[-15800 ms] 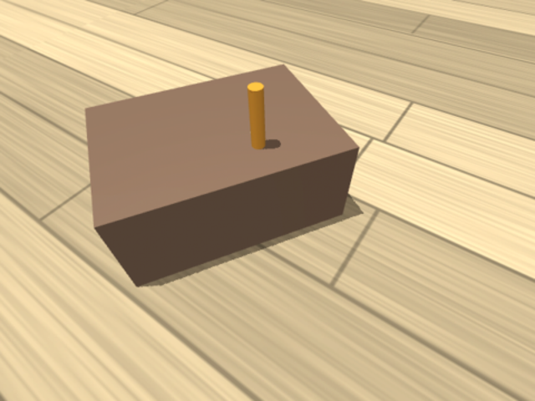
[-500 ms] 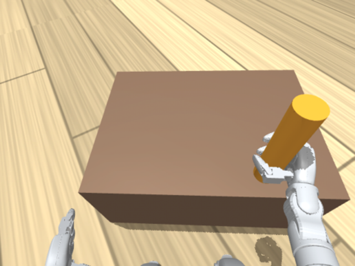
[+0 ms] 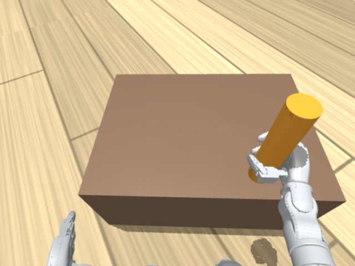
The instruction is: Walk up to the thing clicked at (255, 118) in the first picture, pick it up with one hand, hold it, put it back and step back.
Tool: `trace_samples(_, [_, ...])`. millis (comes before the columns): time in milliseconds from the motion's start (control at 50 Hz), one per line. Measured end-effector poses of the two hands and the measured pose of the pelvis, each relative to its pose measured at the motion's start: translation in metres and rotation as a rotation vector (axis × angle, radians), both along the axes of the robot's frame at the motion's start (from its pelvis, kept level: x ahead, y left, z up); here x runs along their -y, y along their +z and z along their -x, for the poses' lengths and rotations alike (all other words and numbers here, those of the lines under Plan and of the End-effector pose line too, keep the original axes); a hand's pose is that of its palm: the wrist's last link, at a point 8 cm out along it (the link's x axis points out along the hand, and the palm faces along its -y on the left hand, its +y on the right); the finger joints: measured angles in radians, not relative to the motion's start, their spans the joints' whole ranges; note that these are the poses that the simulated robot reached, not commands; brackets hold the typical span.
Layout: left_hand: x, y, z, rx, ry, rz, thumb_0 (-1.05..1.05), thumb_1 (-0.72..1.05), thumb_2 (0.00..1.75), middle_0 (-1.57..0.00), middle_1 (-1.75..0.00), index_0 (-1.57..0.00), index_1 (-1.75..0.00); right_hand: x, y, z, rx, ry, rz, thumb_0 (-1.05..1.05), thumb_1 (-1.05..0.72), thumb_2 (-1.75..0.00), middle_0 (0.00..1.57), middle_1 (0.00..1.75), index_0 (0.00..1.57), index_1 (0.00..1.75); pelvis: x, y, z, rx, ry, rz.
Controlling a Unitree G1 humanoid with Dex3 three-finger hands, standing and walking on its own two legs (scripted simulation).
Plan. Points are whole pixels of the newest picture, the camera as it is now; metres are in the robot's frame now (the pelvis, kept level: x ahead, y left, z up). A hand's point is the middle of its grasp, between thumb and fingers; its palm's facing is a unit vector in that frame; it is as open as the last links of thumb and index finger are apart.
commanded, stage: hold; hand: right
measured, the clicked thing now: (276, 147) +0.34 -0.18 +0.09
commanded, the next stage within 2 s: crouch in 1.92 s
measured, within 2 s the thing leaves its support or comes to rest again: neither
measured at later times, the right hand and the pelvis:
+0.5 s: hand (267, 158) +0.34 -0.17 +0.05, palm faces +0.20 +0.98 +0.00, open 7.7 cm; pelvis +0.00 +0.00 +0.00, yaw +0 degrees
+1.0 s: hand (268, 155) +0.34 -0.17 +0.05, palm faces +0.21 +0.98 +0.01, open 7.7 cm; pelvis +0.00 +0.00 +0.00, yaw +0 degrees
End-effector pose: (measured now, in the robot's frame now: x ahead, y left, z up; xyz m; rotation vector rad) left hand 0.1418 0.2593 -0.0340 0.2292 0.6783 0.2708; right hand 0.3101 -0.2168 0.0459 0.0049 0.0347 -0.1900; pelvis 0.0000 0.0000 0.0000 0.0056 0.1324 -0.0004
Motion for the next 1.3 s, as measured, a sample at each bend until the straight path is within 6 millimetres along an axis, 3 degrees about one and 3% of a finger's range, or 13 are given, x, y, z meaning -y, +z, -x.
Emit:
trace_samples(1040, [0.008, -0.004, -0.001, -0.02, 0.008, 0.015, -0.01, -0.53, 0.05, -0.06, -0.06, -0.06, -0.06, 0.004, 0.004, -0.001, 0.008, -0.013, -0.007, -0.01, 0.16, -1.18, 0.8, 1.18, 0.85, 1.2, 0.004, 0.005, -0.001, 0.012, 0.002, -0.001])
trace_samples(1300, [0.007, -0.003, 0.0, -0.015, 0.003, 0.018, -0.01, -0.53, 0.05, -0.06, -0.06, -0.06, -0.06, 0.004, 0.004, 0.007, 0.013, -0.026, 0.006, -0.01, 0.16, -1.18, 0.8, 1.18, 0.85, 1.2, 0.003, 0.006, -0.001, 0.018, 0.002, -0.001])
